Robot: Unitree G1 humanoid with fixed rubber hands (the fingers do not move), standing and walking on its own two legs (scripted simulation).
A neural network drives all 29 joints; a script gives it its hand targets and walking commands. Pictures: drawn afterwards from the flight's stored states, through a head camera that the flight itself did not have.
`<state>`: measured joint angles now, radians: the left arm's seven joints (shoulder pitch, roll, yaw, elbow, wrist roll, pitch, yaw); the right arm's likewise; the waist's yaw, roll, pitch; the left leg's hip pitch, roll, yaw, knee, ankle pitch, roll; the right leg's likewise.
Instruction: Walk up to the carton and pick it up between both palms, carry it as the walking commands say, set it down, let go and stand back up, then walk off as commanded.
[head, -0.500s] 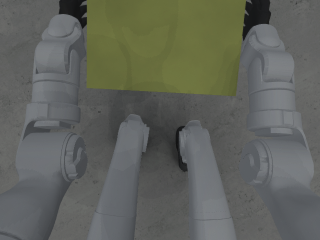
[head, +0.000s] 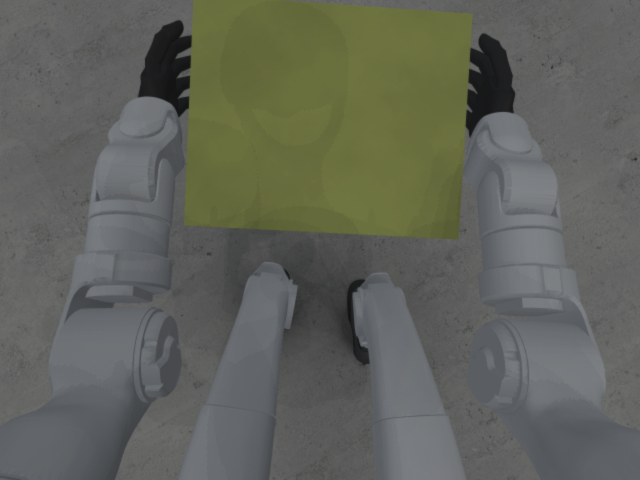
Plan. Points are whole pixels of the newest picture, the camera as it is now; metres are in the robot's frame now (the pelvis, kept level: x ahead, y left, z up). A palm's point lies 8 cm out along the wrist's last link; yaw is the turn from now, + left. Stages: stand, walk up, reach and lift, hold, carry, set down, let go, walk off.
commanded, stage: reach and lift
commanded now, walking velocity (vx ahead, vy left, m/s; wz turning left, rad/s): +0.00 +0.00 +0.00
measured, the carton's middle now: (323, 144) +0.46 +0.02 -0.13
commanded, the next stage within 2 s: none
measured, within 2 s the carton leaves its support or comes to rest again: neither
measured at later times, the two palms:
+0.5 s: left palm (120, 88) +0.45 +0.19 +0.03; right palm (548, 109) +0.46 -0.15 +0.03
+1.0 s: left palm (66, 63) +0.43 +0.18 +0.11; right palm (633, 86) +0.44 -0.16 +0.11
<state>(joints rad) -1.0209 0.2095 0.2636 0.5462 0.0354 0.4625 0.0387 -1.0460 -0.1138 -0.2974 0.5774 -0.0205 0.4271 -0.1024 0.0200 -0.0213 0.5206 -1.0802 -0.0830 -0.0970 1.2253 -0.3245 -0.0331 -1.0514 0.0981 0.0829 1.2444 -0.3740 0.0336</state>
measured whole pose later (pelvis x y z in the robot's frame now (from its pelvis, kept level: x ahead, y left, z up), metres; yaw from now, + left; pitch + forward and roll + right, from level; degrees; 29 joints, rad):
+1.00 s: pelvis +0.13 -0.01 +0.12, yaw +1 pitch +8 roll +1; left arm -0.28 -0.02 0.25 0.42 0.18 0.50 -0.05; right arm -0.29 0.09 -0.26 0.44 -0.19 0.49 -0.01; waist 0.01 -0.02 -0.07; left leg -0.42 -0.06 -0.12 0.48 -0.21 -0.01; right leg -0.40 0.05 0.12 0.53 -0.26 -0.01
